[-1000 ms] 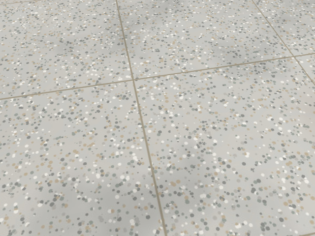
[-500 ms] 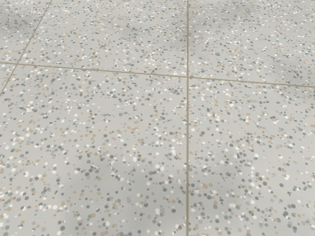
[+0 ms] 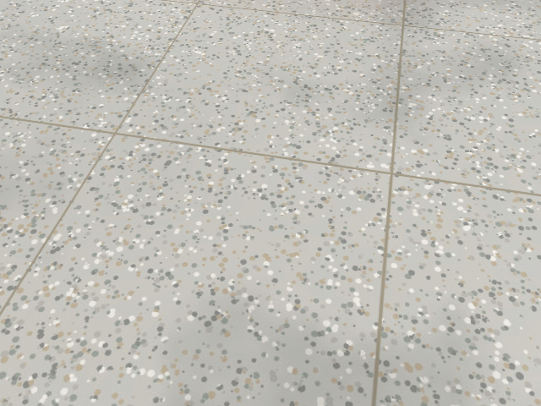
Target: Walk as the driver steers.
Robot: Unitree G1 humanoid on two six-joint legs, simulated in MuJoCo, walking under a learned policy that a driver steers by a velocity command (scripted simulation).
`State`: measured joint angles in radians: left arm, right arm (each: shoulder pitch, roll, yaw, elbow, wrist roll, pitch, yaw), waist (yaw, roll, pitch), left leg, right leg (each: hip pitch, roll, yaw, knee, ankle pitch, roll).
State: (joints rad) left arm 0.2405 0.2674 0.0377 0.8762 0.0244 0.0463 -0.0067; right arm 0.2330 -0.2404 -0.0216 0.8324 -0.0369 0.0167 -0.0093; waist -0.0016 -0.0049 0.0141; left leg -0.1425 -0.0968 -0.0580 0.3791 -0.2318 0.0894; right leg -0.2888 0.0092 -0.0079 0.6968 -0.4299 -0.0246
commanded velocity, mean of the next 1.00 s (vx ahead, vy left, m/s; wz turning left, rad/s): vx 0.43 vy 0.00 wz -0.22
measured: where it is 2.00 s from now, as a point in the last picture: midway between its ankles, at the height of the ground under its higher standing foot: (341, 254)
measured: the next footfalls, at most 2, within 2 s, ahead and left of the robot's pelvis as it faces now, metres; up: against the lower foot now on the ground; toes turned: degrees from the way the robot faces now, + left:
right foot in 0.08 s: +0.03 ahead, -0.10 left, +0.00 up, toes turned -3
left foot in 0.54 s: +0.42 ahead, -0.01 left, +0.00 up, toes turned -20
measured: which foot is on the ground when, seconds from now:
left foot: down 0.00-0.08, up 0.10-0.52, down 0.54-1.00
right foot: up 0.00-0.06, down 0.08-0.54, up 0.56-0.98, down 1.00-1.00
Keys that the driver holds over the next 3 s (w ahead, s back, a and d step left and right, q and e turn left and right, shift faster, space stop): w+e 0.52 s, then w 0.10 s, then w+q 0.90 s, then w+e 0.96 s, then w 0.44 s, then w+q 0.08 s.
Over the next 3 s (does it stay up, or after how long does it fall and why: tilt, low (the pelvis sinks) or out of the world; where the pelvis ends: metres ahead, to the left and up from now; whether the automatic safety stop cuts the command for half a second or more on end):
stays up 1.50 -0.25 0.00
